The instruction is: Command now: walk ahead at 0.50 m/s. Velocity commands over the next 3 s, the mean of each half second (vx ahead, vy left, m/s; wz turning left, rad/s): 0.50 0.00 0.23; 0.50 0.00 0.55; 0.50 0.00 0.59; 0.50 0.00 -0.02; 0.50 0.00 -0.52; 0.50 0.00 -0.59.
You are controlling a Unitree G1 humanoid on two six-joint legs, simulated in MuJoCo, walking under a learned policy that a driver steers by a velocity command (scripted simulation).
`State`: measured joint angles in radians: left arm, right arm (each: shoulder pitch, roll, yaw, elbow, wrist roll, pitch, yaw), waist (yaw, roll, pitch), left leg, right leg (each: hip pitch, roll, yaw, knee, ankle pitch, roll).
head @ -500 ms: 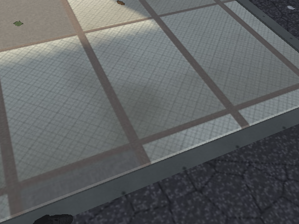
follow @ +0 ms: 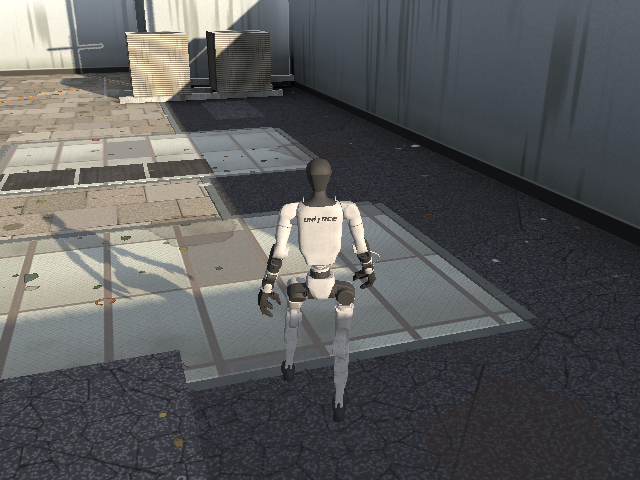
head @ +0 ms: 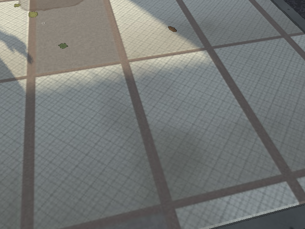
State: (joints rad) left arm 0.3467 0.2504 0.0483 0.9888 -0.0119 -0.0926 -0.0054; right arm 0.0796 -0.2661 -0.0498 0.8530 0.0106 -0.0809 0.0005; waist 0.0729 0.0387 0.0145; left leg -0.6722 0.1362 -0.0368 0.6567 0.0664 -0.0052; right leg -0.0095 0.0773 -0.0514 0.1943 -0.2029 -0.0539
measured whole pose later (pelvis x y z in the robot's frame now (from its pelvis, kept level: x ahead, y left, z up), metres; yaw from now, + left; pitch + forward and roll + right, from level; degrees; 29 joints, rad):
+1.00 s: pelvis +0.55 +0.07 +0.00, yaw +26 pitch +1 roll -2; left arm 0.29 0.28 0.07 0.93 0.00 -0.10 0.00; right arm 0.17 -0.31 -0.08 0.69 0.03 -0.03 0.01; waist 0.08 0.05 0.03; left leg -0.70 0.12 -0.05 0.84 -0.05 0.01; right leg -0.02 0.02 -0.17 0.23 -0.23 -0.02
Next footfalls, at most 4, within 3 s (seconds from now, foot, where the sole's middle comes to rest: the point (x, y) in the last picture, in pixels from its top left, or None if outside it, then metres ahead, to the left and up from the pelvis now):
0.14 left None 0.28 0.15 -0.78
0.66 right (179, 212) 0.57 -0.04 -0.78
1.18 left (106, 176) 0.72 0.31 -0.78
1.66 right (113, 121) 1.07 0.33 -0.78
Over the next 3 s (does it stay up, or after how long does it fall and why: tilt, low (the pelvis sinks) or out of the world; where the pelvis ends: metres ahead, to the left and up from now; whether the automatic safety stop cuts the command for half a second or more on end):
stays up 1.48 0.61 0.00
